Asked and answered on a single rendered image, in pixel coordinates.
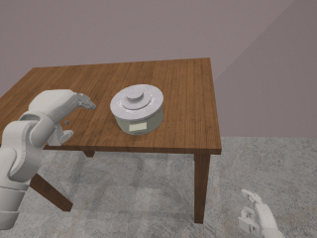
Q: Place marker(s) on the left robot forearm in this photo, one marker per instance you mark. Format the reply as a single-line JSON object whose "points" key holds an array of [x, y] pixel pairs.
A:
{"points": [[20, 159]]}

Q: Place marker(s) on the knob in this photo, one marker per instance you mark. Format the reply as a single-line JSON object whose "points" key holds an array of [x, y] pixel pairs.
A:
{"points": [[135, 94]]}

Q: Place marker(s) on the pot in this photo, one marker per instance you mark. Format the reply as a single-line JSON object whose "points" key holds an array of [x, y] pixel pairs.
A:
{"points": [[141, 127]]}

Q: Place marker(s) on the table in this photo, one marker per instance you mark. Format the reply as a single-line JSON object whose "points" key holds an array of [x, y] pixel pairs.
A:
{"points": [[189, 126]]}

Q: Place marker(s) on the robot right hand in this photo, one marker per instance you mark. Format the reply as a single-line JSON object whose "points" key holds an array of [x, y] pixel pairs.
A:
{"points": [[254, 221]]}

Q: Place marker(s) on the robot left hand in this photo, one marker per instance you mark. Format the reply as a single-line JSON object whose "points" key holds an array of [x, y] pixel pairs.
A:
{"points": [[57, 104]]}

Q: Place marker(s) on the lid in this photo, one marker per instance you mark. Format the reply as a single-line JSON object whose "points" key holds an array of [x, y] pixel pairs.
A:
{"points": [[131, 111]]}

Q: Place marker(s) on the right robot forearm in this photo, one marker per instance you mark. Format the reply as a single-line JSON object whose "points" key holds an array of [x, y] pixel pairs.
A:
{"points": [[271, 233]]}

